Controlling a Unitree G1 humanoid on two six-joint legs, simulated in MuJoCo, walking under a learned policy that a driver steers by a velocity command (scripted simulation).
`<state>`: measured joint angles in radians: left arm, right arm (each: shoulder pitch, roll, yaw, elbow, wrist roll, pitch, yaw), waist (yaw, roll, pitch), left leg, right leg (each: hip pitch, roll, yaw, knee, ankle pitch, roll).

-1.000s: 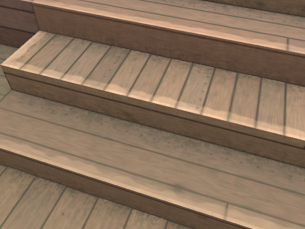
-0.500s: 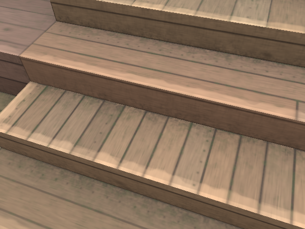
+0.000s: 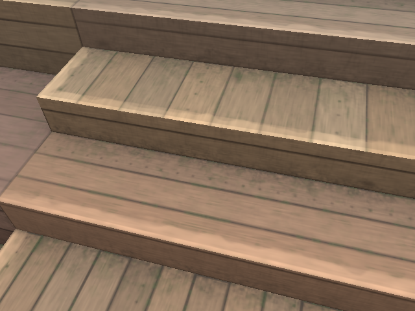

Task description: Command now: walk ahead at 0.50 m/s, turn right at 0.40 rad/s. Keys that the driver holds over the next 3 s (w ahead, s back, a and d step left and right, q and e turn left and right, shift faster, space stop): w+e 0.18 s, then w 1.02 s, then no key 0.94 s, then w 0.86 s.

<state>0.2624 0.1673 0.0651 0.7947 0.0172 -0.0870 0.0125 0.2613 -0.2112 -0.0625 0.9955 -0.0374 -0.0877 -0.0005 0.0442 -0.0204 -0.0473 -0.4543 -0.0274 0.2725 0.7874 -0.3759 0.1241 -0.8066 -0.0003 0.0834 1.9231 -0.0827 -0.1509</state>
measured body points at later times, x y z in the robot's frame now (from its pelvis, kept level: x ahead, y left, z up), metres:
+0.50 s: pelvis +0.29 -0.06 +0.14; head +0.29 -0.04 +0.59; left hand +0.38 +0.18 -0.01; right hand +0.35 -0.30 +0.03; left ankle +0.23 +0.09 -0.35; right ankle +0.31 -0.09 -0.55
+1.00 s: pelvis +0.61 -0.06 +0.29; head +0.60 -0.08 +0.74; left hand +0.76 +0.15 +0.18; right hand +0.64 -0.32 +0.15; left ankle +0.67 -0.02 -0.40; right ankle +0.51 -0.17 -0.18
